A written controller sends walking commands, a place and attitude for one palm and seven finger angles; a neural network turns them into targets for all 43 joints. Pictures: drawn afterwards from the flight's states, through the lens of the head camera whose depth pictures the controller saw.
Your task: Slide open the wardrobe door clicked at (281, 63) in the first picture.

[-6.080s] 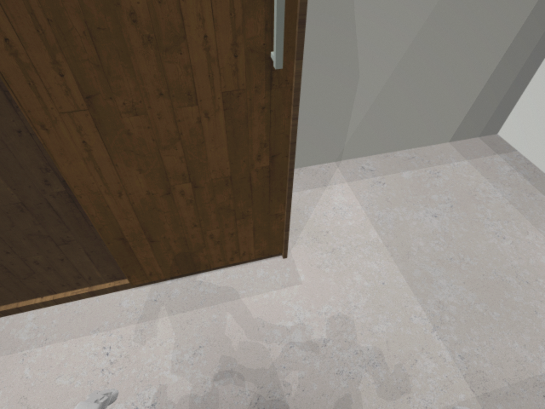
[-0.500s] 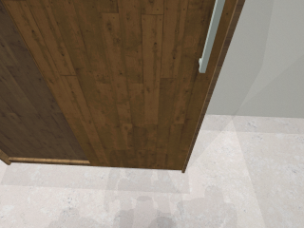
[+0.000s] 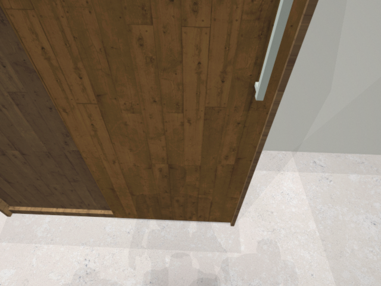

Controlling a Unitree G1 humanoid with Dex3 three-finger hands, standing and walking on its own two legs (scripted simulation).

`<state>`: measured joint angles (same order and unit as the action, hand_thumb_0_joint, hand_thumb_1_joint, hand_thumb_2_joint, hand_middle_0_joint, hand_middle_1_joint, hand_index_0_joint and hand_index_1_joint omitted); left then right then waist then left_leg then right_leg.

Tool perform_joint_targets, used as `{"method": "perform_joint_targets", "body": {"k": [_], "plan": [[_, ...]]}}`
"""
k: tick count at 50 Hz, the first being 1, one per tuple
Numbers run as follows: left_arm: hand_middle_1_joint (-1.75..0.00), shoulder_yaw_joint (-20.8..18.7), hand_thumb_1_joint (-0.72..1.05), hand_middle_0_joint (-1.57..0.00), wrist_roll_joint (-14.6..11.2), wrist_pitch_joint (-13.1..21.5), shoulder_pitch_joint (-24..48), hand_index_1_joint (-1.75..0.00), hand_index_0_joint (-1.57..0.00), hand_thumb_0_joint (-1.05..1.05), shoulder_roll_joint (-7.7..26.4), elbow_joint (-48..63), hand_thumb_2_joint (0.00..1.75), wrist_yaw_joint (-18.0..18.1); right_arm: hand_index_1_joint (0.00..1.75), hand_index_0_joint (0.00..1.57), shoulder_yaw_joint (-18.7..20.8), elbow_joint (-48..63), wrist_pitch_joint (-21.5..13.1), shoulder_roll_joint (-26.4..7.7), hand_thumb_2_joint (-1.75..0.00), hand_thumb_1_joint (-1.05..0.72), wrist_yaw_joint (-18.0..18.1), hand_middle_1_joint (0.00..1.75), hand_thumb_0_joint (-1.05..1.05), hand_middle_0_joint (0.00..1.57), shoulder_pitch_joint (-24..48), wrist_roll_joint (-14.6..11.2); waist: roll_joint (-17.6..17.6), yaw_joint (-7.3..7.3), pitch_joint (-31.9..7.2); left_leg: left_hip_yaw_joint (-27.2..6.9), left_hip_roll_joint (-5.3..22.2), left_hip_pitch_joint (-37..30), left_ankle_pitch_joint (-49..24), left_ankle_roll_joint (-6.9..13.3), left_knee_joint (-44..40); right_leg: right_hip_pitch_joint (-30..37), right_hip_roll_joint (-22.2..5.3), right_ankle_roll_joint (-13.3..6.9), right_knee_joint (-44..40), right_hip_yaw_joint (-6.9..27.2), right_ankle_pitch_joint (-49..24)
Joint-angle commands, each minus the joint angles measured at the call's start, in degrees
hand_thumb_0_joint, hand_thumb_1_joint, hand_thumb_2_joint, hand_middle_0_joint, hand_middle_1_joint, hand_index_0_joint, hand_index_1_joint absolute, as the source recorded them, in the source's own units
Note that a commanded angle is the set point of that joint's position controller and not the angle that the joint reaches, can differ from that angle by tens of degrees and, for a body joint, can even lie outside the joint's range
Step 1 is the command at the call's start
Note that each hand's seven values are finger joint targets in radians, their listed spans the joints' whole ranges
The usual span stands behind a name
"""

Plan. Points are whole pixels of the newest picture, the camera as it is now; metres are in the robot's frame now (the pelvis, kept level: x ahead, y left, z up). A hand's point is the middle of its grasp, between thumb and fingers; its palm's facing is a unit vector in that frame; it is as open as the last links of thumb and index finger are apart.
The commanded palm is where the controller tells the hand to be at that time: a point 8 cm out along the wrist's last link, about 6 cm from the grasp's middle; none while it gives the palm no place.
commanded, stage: shuffle to correct the standing spot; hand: right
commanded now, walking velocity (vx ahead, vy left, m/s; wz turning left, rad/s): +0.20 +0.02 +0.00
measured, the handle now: (271, 44) +0.54 -0.14 +0.26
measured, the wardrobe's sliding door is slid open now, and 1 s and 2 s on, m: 0.00 0.00 0.00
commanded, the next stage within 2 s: come to a stop and stand still in 0.08 s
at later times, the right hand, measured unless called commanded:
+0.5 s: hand out of the picture +0.10 -0.18 -0.17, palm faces +0.05 +0.98 -0.21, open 7.3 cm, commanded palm none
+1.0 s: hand out of the picture +0.07 -0.16 -0.16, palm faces +0.11 +0.96 -0.24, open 7.3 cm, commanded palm none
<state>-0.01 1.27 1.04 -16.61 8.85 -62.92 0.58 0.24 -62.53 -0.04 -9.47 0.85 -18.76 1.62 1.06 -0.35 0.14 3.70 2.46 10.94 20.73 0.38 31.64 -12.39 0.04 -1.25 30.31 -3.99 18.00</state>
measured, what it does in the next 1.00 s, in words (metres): steps on the spot: right foot, then left foot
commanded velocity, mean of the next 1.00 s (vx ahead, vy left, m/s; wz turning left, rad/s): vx -0.01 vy -0.05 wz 0.00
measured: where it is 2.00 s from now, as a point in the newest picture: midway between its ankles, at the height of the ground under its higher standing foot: outside the picture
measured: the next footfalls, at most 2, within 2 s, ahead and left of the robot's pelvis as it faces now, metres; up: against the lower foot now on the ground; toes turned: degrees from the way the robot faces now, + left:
right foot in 0.24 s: +0.11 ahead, -0.10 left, +0.00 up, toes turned -8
left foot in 0.62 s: +0.15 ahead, +0.14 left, +0.00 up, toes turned +4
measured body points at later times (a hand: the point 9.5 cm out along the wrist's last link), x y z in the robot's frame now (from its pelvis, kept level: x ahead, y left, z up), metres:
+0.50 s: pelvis +0.08 +0.00 +0.01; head +0.13 -0.01 +0.45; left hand +0.11 +0.23 -0.15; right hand +0.10 -0.23 -0.16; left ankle +0.09 +0.13 -0.70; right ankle +0.07 -0.10 -0.73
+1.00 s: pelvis +0.04 +0.04 +0.01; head +0.07 +0.04 +0.46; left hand +0.12 +0.28 -0.14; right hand +0.07 -0.21 -0.14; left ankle +0.11 +0.13 -0.73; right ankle +0.01 -0.10 -0.70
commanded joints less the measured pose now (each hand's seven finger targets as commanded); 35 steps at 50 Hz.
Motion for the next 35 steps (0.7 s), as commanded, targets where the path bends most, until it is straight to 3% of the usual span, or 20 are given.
{"method": "perform_joint_targets", "body": {"k": [1,3,5,7,10,11,12,13,14,16,17,23,26,28,29,30,31,32,33,35], "plan": [[-0.3,-1.0,0.9,-0.2,-0.2,1.1,-0.9,-0.3,-0.2,0.0,5.3,3.4,0.9,0.4,0.3,0.2,1.7,0.7,-1.8,-5.9,-0.9,-0.9,0.1,0.3,0.0,0.2,-7.4,0.1,4.0,-1.67,7.5,-8.5,5.2,-1.9,3.2,4.7,-8.9,-11.4,-3.7,-2.4,-1.3,4.0,3.9],[-0.3,-0.7,0.9,-0.2,0.0,1.6,1.1,-0.3,-0.2,0.0,3.3,4.9,0.9,0.1,0.3,0.2,2.8,-0.6,-2.4,-8.6,-0.9,-0.9,0.6,0.3,0.0,0.2,-12.0,-0.1,12.5,-2.9,6.0,-17.5,13.1,-9.1,-6.1,8.7,-13.5,-19.0,-0.5,-0.7,11.0,-2.4,5.2],[-0.3,-0.9,0.9,-0.2,-0.1,1.9,5.5,-0.3,-0.2,0.0,3.2,6.8,0.9,-0.2,0.3,0.2,3.1,-1.3,-3.2,-8.4,-0.9,-0.9,1.0,0.3,0.0,0.2,-14.9,0.3,11.0,-4.49,6.8,-20.3,17.2,-13.5,-21.7,12.9,-14.1,-25.7,-2.0,-0.6,19.4,-1.0,12.8],[-0.3,-1.1,0.9,-0.2,-0.5,2.4,6.7,-0.3,-0.2,0.0,2.3,7.2,0.9,-0.5,0.3,0.2,3.3,-1.0,-3.3,-8.0,-0.9,-0.9,1.4,0.3,0.0,0.2,-14.2,0.8,6.7,-3.86,6.3,-16.8,17.7,-14.8,-30.4,13.6,-10.7,-25.3,-3.7,-0.9,16.9,0.0,13.8],[-0.3,-0.9,0.9,-0.2,-0.5,2.7,-6.7,-0.3,-0.2,0.0,1.7,2.3,0.9,-0.3,0.3,0.2,2.8,0.8,-2.8,-6.9,-0.9,-0.9,0.9,0.3,0.0,0.2,-6.0,-0.3,2.3,3.91,1.6,-3.8,8.0,2.0,-26.0,6.6,0.6,3.9,-0.1,-1.3,-3.0,-3.8,-3.8],[-0.3,-1.8,0.9,-0.2,0.0,3.0,-14.6,-0.3,-0.2,0.0,6.4,-0.5,0.9,0.5,0.3,0.2,2.3,1.8,-2.5,-4.2,-0.9,-0.9,0.8,0.3,0.0,0.2,-5.4,-0.7,-9.8,6.39,-1.1,0.7,2.3,12.7,-16.6,2.6,14.5,14.9,-9.2,-4.9,-5.5,9.8,-16.9],[-0.3,-2.0,0.9,-0.2,0.0,2.7,-18.9,-0.3,-0.2,0.0,9.9,-1.4,0.9,1.5,0.3,0.2,1.5,3.5,-2.4,-2.3,-0.9,-0.9,1.0,0.3,0.0,0.2,-3.9,-1.3,-19.6,6.36,-3.5,2.1,-2.5,20.4,12.0,-0.1,27.4,18.2,-22.7,-11.1,-10.7,25.2,-41.9],[-0.3,-1.4,0.9,-0.2,-0.3,1.6,-16.0,-0.3,-0.2,0.0,9.7,-0.4,0.9,2.0,0.3,0.2,1.8,3.4,-1.8,-3.5,-0.9,-0.9,1.6,0.3,0.0,0.2,-4.9,-1.4,-12.8,4.48,-5.3,-3.9,0.0,18.4,14.3,0.9,30.9,16.7,-25.6,-14.9,-9.0,23.9,-52.3],[-0.3,-0.8,0.9,-0.2,-0.4,1.9,-10.5,-0.3,-0.2,0.0,7.5,1.0,0.9,2.0,0.3,0.2,1.6,2.9,-1.6,-2.7,-0.9,-0.9,2.1,0.3,0.0,0.2,-3.1,-1.0,-8.3,2.81,-1.6,-4.6,1.4,14.8,12.8,0.7,29.6,8.2,-23.3,-13.9,-8.9,17.7,-54.3],[-0.3,-0.3,0.9,-0.2,-0.5,2.2,-2.9,-0.3,-0.2,0.0,5.8,2.7,0.9,2.4,0.3,0.2,1.2,1.6,-0.8,-1.4,-0.9,-0.9,1.8,0.3,0.0,0.2,-3.3,-0.6,-7.8,0.2,5.4,-4.0,3.3,12.1,9.3,-0.5,22.9,0.3,-19.3,-11.0,-9.7,10.6,-56.9],[-0.3,-0.6,0.9,-0.2,-0.6,2.2,-2.0,-0.3,-0.2,0.0,7.4,3.0,0.9,2.6,0.3,0.2,1.3,1.5,-0.3,-2.0,-0.9,-0.9,1.6,0.3,0.0,0.2,-3.6,-0.5,-7.2,-0.19,5.2,-3.3,3.1,10.1,7.0,-0.8,19.9,0.0,-17.7,-10.0,-9.9,8.8,-57.0],[-0.3,-3.1,0.9,-0.2,-0.1,0.1,-1.3,-0.3,-0.2,0.0,9.4,4.5,0.9,2.7,0.3,0.2,2.2,4.3,1.6,-2.2,-0.9,-0.9,1.4,0.3,0.0,0.2,-1.8,-0.1,-8.4,0.45,-1.0,0.0,0.4,11.0,1.3,-1.2,15.5,6.5,-17.8,-9.5,-7.2,6.2,-54.5],[-0.3,-3.9,0.9,-0.2,0.4,-0.6,0.7,-0.3,-0.2,0.0,9.6,5.8,0.9,2.3,0.3,0.2,2.8,6.5,1.4,-2.6,-0.9,-0.9,1.2,0.3,0.0,0.2,0.1,0.0,-9.6,-0.12,-0.6,0.0,0.0,9.1,-0.1,-0.5,11.2,4.1,-17.3,-8.5,-5.6,5.6,-47.2],[-0.3,-4.2,0.9,-0.2,0.4,-1.1,2.7,-0.3,-0.2,0.0,9.6,6.7,0.9,1.8,0.3,0.2,3.2,6.6,0.9,-3.1,-0.9,-0.9,1.1,0.3,0.0,0.2,-1.5,-0.1,-9.1,-1.75,-1.8,0.2,0.3,3.3,-8.9,-0.7,3.0,0.7,-15.1,-5.8,-2.8,4.2,-35.2],[-0.3,-4.1,0.9,-0.2,0.2,-1.3,2.4,-0.3,-0.2,0.0,8.4,6.9,0.9,1.4,0.3,0.2,3.3,6.6,0.3,-4.4,-0.9,-0.9,1.2,0.3,0.0,0.2,-2.4,0.1,-4.9,-2.18,-2.6,-0.8,1.6,0.1,-16.6,-1.0,-2.4,-1.2,-12.0,-3.3,0.5,2.3,-25.1],[-0.3,-3.8,0.9,-0.2,-0.3,-1.4,0.7,-0.3,-0.2,0.0,5.6,7.3,0.9,1.0,0.3,0.2,3.7,7.0,-0.4,-7.9,-0.9,-0.9,1.5,0.3,0.0,0.2,-2.7,0.6,5.2,-1.96,-4.7,-10.5,9.4,-3.6,-30.4,1.1,-5.7,-5.5,-6.0,0.0,7.9,-1.1,-7.8],[-0.3,-3.3,0.9,-0.2,-0.6,-1.8,-0.7,-0.3,-0.2,0.0,2.8,8.4,0.9,0.9,0.3,0.2,4.2,7.8,-0.9,-11.8,-0.9,-0.9,1.6,0.3,0.0,0.2,-2.3,0.5,15.1,-1.4,-4.7,-20.3,19.9,-3.9,-44.4,7.6,-8.8,-10.5,-0.2,2.1,15.6,-1.9,13.9],[-0.3,-3.7,0.9,-0.2,-0.6,-2.5,-0.1,-0.3,-0.2,0.0,3.6,8.4,0.9,1.1,0.3,0.2,3.9,8.2,-0.7,-12.5,-0.9,-0.9,1.4,0.3,0.0,0.2,-2.4,0.2,11.6,-2.51,-4.7,-19.9,22.8,-0.5,-41.1,11.7,-10.6,-9.8,-0.5,1.7,22.8,2.8,18.9],[-0.3,-3.4,0.9,-0.2,-0.3,-3.2,2.3,-0.3,-0.2,0.0,2.9,8.3,0.9,0.8,0.3,0.2,3.6,8.5,-0.5,-11.5,-0.9,-0.9,1.5,0.3,0.0,0.2,-0.8,0.2,9.1,-2.2,-1.7,-19.0,20.1,2.9,-35.6,11.7,-11.7,-11.4,-0.9,1.9,27.9,4.3,16.6],[-0.3,-3.7,0.9,-0.2,-0.1,-3.4,1.6,-0.3,-0.2,0.0,4.9,7.4,0.9,0.4,0.3,0.2,3.7,9.6,-0.7,-10.2,-0.9,-0.9,1.6,0.3,0.0,0.2,2.8,0.0,11.6,-0.92,-0.9,-17.2,17.2,1.3,-32.7,10.2,-11.5,-15.3,-1.3,2.7,34.0,5.0,10.8]]}}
